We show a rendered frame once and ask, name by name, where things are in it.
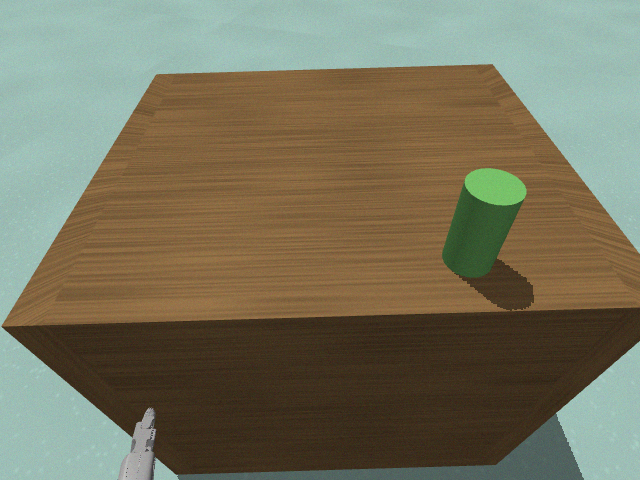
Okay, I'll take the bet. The left robot hand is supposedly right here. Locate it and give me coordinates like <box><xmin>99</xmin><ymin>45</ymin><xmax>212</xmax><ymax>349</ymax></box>
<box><xmin>118</xmin><ymin>408</ymin><xmax>156</xmax><ymax>480</ymax></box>

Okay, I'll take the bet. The can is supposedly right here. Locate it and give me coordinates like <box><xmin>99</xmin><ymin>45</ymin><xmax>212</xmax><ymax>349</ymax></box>
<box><xmin>442</xmin><ymin>168</ymin><xmax>527</xmax><ymax>278</ymax></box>

